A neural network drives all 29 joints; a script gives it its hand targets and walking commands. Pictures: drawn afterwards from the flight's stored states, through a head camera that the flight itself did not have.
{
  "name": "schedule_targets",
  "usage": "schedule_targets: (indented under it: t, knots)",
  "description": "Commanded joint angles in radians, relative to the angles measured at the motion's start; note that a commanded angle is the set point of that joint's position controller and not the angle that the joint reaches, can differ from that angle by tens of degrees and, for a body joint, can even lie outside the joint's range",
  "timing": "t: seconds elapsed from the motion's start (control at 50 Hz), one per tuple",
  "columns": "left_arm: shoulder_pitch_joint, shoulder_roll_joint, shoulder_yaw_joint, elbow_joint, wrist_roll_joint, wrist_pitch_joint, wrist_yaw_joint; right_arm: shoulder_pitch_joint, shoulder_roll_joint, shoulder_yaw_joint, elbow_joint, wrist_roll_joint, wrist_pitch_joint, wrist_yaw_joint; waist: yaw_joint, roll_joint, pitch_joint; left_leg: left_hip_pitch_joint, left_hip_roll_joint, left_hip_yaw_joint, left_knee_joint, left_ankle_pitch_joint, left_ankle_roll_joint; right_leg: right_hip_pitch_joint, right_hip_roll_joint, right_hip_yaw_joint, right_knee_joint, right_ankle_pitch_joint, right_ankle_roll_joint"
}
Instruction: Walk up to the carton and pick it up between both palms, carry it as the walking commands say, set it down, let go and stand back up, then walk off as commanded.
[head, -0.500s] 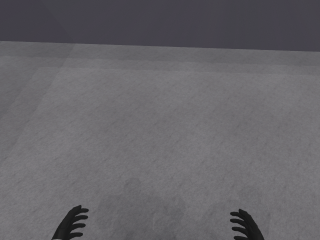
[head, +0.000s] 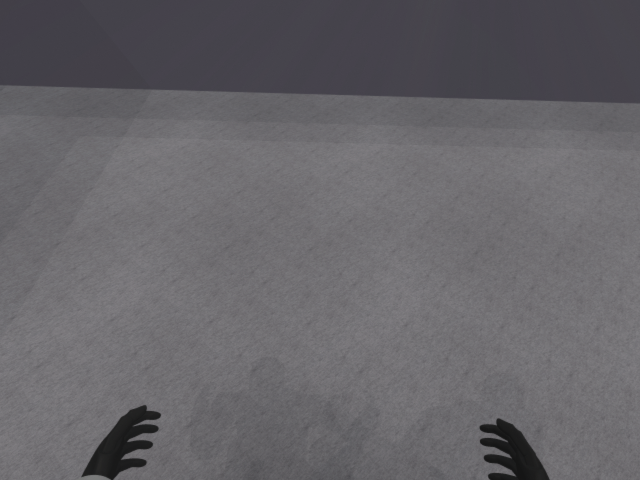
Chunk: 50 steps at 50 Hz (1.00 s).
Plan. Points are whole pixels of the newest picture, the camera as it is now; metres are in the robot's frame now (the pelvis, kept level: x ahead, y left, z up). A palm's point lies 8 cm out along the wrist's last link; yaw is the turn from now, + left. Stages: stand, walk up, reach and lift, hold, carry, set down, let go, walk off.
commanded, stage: stand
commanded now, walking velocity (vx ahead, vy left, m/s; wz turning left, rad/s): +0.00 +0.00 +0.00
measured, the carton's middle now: out of the picture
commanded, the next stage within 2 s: walk up in 1.80 s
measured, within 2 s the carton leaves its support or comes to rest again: neither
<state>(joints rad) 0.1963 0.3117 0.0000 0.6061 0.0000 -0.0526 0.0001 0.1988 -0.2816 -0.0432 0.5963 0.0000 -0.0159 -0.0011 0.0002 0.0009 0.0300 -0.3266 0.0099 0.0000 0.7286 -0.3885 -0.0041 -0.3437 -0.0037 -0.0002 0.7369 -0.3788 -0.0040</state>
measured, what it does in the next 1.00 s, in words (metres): stands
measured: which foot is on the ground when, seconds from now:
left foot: down 0.00-1.00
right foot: down 0.00-1.00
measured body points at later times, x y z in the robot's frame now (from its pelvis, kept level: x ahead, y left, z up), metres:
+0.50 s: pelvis +0.00 +0.00 +0.00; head +0.01 +0.00 +0.45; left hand +0.17 +0.27 -0.08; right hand +0.16 -0.27 -0.08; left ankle +0.00 +0.13 -0.71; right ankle +0.01 -0.12 -0.71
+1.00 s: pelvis +0.00 +0.00 +0.00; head +0.01 +0.00 +0.45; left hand +0.16 +0.27 -0.08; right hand +0.15 -0.28 -0.08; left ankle +0.00 +0.13 -0.71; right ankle +0.01 -0.12 -0.71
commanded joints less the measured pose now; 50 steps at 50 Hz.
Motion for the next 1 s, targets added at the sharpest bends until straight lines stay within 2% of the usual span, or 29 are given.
schedule_targets:
  t: [0.0, 0.06, 0.1, 0.12, 0.16, 0.18, 0.2, 0.22, 0.26, 0.28, 0.3, 0.38, 0.4, 0.42, 0.46, 0.54, 0.58, 0.6, 0.62, 0.66, 0.7, 0.72, 0.74, 0.76, 0.8, 0.82, 0.86, 0.94, 0.98]
  knots:
    - [-0.051, 0.207, 0.086, -0.029, 0.029, -0.021, 0.006, -0.025, -0.245, -0.063, -0.027, -0.036, -0.043, -0.009, -0.002, -0.002, -0.106, 0.038, 0.073, -0.059, -0.116, 0.235, 0.080, 0.048, -0.068, 0.091, -0.107, 0.267, -0.072]
    - [-0.056, 0.206, 0.085, -0.038, 0.033, -0.019, 0.013, -0.049, -0.243, -0.072, -0.033, -0.019, -0.037, -0.009, 0.001, -0.044, -0.104, 0.043, 0.078, -0.067, -0.124, 0.270, 0.076, 0.034, -0.072, 0.077, -0.117, 0.263, -0.073]
    - [-0.101, 0.214, 0.083, -0.038, 0.038, -0.021, 0.009, -0.019, -0.238, -0.072, -0.031, -0.020, -0.049, -0.010, -0.037, -0.016, -0.119, 0.054, 0.067, -0.079, -0.130, 0.178, 0.073, 0.029, -0.074, 0.099, -0.124, 0.264, -0.070]
    - [-0.054, 0.223, 0.095, -0.027, 0.027, -0.017, 0.010, -0.046, -0.229, -0.054, -0.025, -0.034, -0.046, -0.001, -0.001, 0.018, -0.141, 0.056, 0.085, -0.070, -0.107, 0.226, 0.074, 0.058, -0.084, 0.103, -0.119, 0.250, -0.074]
    - [-0.081, 0.226, 0.089, -0.026, 0.035, -0.017, 0.008, -0.037, -0.232, -0.070, -0.032, -0.037, -0.047, -0.012, -0.030, 0.021, -0.067, 0.022, 0.076, -0.074, -0.102, 0.221, 0.078, 0.016, -0.079, 0.105, -0.136, 0.233, -0.083]
    - [-0.050, 0.232, 0.087, -0.017, 0.029, -0.022, 0.008, -0.023, -0.253, -0.074, -0.022, -0.030, -0.044, -0.015, -0.024, -0.016, -0.080, 0.007, 0.072, -0.081, -0.107, 0.175, 0.085, 0.038, -0.088, 0.140, -0.147, 0.245, -0.090]
    - [-0.055, 0.233, 0.083, -0.021, 0.031, -0.022, 0.005, -0.051, -0.258, -0.082, -0.026, -0.028, -0.035, -0.014, 0.000, -0.063, -0.086, 0.014, 0.072, -0.059, -0.121, 0.130, 0.080, 0.026, -0.079, 0.097, -0.143, 0.171, -0.078]
    - [-0.030, 0.234, 0.086, -0.022, 0.034, -0.022, 0.014, -0.021, -0.232, -0.062, -0.034, -0.037, -0.037, -0.009, -0.001, 0.008, -0.102, 0.016, 0.067, -0.067, -0.128, 0.171, 0.085, 0.050, -0.076, 0.110, -0.116, 0.206, -0.086]
    - [-0.092, 0.210, 0.091, -0.034, 0.037, -0.011, 0.009, -0.054, -0.244, -0.076, -0.039, -0.031, -0.049, -0.008, -0.010, -0.018, -0.117, 0.054, 0.080, -0.080, -0.148, 0.198, 0.079, 0.033, -0.071, 0.088, -0.122, 0.203, -0.078]
    - [-0.061, 0.186, 0.084, -0.022, 0.024, -0.017, 0.011, -0.066, -0.250, -0.065, -0.012, -0.029, -0.043, -0.013, 0.020, 0.018, -0.059, 0.028, 0.092, -0.107, -0.145, 0.216, 0.094, 0.002, -0.075, 0.107, -0.134, 0.210, -0.081]
    - [-0.057, 0.227, 0.087, -0.024, 0.036, -0.019, 0.004, -0.041, -0.246, -0.073, -0.019, -0.023, -0.046, -0.005, -0.011, -0.007, -0.136, 0.056, 0.082, -0.080, -0.128, 0.200, 0.072, 0.055, -0.088, 0.116, -0.144, 0.250, -0.079]
    - [-0.095, 0.210, 0.080, -0.021, 0.030, -0.023, 0.008, -0.061, -0.248, -0.070, -0.013, -0.026, -0.054, -0.006, -0.004, -0.048, -0.063, -0.003, 0.078, -0.092, -0.148, 0.196, 0.077, 0.032, -0.071, 0.086, -0.121, 0.254, -0.069]
    - [-0.013, 0.197, 0.079, -0.006, 0.029, -0.025, 0.007, -0.060, -0.270, -0.078, -0.016, -0.033, -0.046, -0.006, 0.016, 0.021, -0.096, 0.029, 0.084, -0.090, -0.128, 0.208, 0.089, 0.067, -0.074, 0.089, -0.135, 0.253, -0.076]
    - [-0.039, 0.219, 0.080, -0.017, 0.026, -0.019, 0.012, -0.085, -0.263, -0.084, -0.023, -0.028, -0.040, 0.001, -0.017, -0.004, -0.122, 0.045, 0.066, -0.061, -0.114, 0.214, 0.068, 0.039, -0.085, 0.121, -0.133, 0.279, -0.077]
    - [-0.048, 0.228, 0.090, -0.022, 0.018, -0.022, 0.004, -0.065, -0.249, -0.066, -0.015, -0.033, -0.043, -0.010, 0.012, 0.022, -0.090, 0.023, 0.071, -0.076, -0.143, 0.234, 0.080, 0.055, -0.077, 0.085, -0.125, 0.264, -0.078]
    - [-0.051, 0.229, 0.092, -0.017, 0.020, -0.011, 0.013, -0.034, -0.271, -0.063, -0.018, -0.028, -0.055, -0.003, -0.004, 0.026, -0.097, 0.063, 0.082, -0.086, -0.138, 0.234, 0.074, 0.031, -0.071, 0.098, -0.129, 0.252, -0.082]
    - [-0.041, 0.210, 0.086, -0.002, 0.019, -0.018, 0.014, -0.044, -0.243, -0.063, -0.010, -0.031, -0.053, -0.003, 0.018, -0.004, -0.077, 0.042, 0.085, -0.084, -0.141, 0.244, 0.089, 0.048, -0.082, 0.111, -0.143, 0.239, -0.078]
    - [-0.007, 0.257, 0.089, 0.014, 0.020, -0.020, 0.015, -0.006, -0.261, -0.060, 0.017, -0.030, -0.059, -0.006, -0.014, 0.022, -0.098, 0.085, 0.087, -0.094, -0.142, 0.286, 0.084, 0.022, -0.080, 0.114, -0.130, 0.284, -0.082]
    - [-0.051, 0.216, 0.082, -0.005, 0.029, -0.021, 0.012, -0.023, -0.269, -0.075, -0.005, -0.029, -0.061, -0.011, -0.017, -0.015, -0.132, 0.095, 0.095, -0.088, -0.128, 0.316, 0.081, 0.034, -0.075, 0.085, -0.124, 0.309, -0.077]
    - [-0.023, 0.224, 0.082, 0.005, 0.025, -0.022, 0.013, -0.055, -0.279, -0.078, 0.006, -0.032, -0.045, -0.008, 0.009, 0.016, -0.125, 0.057, 0.082, -0.080, -0.111, 0.243, 0.076, 0.059, -0.074, 0.093, -0.131, 0.303, -0.077]
    - [-0.058, 0.257, 0.094, 0.010, 0.032, -0.016, 0.023, -0.033, -0.227, -0.065, -0.010, -0.020, -0.041, -0.006, -0.014, -0.067, -0.097, 0.027, 0.065, -0.059, -0.081, 0.261, 0.068, 0.058, -0.078, 0.114, -0.148, 0.319, -0.083]
    - [-0.041, 0.249, 0.088, 0.008, 0.020, -0.022, 0.015, -0.047, -0.252, -0.059, 0.004, -0.024, -0.040, -0.003, 0.009, -0.009, -0.138, 0.060, 0.070, -0.045, -0.091, 0.267, 0.060, 0.050, -0.107, 0.148, -0.144, 0.313, -0.091]
    - [-0.070, 0.258, 0.088, 0.015, 0.037, -0.018, 0.020, -0.023, -0.244, -0.065, 0.017, -0.019, -0.043, -0.006, -0.031, -0.065, -0.094, 0.057, 0.063, -0.073, -0.093, 0.194, 0.068, 0.022, -0.108, 0.170, -0.176, 0.217, -0.098]
    - [-0.073, 0.225, 0.083, -0.005, 0.025, -0.023, 0.016, 0.001, -0.242, -0.064, 0.015, -0.020, -0.041, -0.011, -0.026, 0.038, -0.071, 0.050, 0.066, -0.075, -0.127, 0.216, 0.064, 0.010, -0.083, 0.140, -0.179, 0.240, -0.081]
    - [-0.074, 0.249, 0.083, 0.010, 0.024, -0.021, 0.012, -0.073, -0.257, -0.063, 0.010, -0.024, -0.045, 0.001, -0.004, 0.015, -0.079, 0.018, 0.088, -0.111, -0.146, 0.225, 0.077, 0.042, -0.087, 0.099, -0.159, 0.259, -0.077]
    - [-0.100, 0.230, 0.085, 0.018, 0.027, -0.018, 0.012, -0.066, -0.238, -0.055, 0.010, -0.027, -0.043, -0.002, -0.019, -0.001, -0.087, 0.029, 0.075, -0.070, -0.134, 0.217, 0.067, 0.026, -0.083, 0.114, -0.152, 0.235, -0.073]
    - [-0.068, 0.228, 0.079, -0.003, 0.014, -0.019, 0.013, -0.025, -0.246, -0.055, 0.020, -0.022, -0.046, -0.011, -0.009, 0.030, -0.090, 0.045, 0.102, -0.095, -0.146, 0.248, 0.084, 0.041, -0.066, 0.079, -0.107, 0.244, -0.076]
    - [-0.047, 0.257, 0.085, 0.026, 0.026, -0.022, 0.010, -0.027, -0.248, -0.060, 0.013, -0.023, -0.033, -0.012, -0.014, -0.018, -0.085, 0.044, 0.083, -0.101, -0.122, 0.276, 0.092, 0.057, -0.085, 0.138, -0.147, 0.274, -0.082]
    - [-0.022, 0.234, 0.078, 0.048, 0.021, -0.026, 0.011, -0.045, -0.258, -0.065, 0.034, -0.028, -0.042, -0.013, 0.016, 0.035, -0.127, 0.064, 0.087, -0.098, -0.135, 0.302, 0.088, 0.087, -0.093, 0.118, -0.135, 0.300, -0.082]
